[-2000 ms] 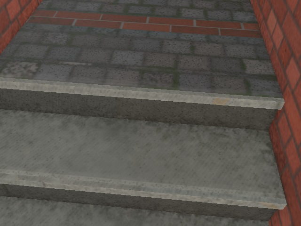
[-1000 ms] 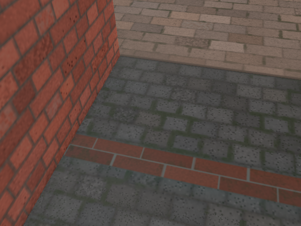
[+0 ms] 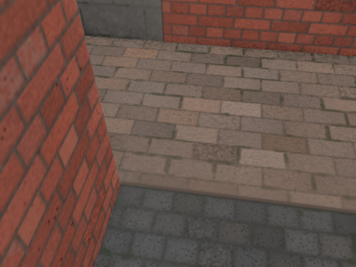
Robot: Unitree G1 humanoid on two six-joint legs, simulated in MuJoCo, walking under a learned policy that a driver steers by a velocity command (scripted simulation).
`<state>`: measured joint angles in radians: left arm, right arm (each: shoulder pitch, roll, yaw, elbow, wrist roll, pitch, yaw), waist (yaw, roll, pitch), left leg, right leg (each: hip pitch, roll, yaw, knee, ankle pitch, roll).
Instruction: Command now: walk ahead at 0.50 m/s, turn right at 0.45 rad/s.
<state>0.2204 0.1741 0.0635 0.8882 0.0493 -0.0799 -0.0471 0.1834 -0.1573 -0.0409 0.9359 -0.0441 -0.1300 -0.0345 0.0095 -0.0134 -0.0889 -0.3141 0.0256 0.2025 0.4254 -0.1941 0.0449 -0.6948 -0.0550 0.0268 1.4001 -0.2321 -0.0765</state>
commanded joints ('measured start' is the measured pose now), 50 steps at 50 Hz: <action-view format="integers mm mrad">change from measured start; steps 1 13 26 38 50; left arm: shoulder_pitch -43 -293 -29 3 -18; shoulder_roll -16 61 162 145 129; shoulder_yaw -7 6 52 66 8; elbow -46 -171 -170 -235 -341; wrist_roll -8 -107 -79 -93 -74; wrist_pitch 10 38 -1 10 108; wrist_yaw -19 43 50 90 53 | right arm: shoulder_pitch -17 161 -25 -50 -140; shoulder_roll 16 -257 -166 -222 -215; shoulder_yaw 7 -82 -56 -86 -70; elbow -33 31 -196 -228 -303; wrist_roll -23 58 20 18 24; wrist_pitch -27 47 20 32 127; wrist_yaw -1 -10 -1 -6 -26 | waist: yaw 8 -15 -68 -105 10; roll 38 96 29 -86 145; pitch -32 129 7 -76 -48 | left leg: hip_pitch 137 340 -430 161 87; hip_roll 284 313 98 -17 205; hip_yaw -189 35 -264 -294 -274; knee -272 -202 749 -4 -112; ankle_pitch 136 270 -120 399 344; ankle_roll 220 65 -86 -36 199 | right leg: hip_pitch -211 22 493 399 118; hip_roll -96 -18 -126 74 -20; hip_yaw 36 -98 274 271 4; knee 27 -693 -1108 -683 -273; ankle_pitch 88 54 624 366 -157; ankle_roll -24 17 -220 -32 151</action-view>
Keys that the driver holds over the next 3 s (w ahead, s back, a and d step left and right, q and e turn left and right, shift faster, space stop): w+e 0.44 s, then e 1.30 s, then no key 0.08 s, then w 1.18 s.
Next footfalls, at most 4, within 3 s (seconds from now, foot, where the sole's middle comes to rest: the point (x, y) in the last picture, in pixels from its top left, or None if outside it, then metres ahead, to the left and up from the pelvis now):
0.34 right None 0.27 -0.18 -0.78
0.76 left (217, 265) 0.54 -0.10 -0.78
1.18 right None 0.34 -0.29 -0.78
1.74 left None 0.47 -0.08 -0.78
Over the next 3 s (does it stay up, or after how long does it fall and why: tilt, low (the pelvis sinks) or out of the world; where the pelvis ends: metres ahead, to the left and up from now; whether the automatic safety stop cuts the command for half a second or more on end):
stays up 0.36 -0.16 0.00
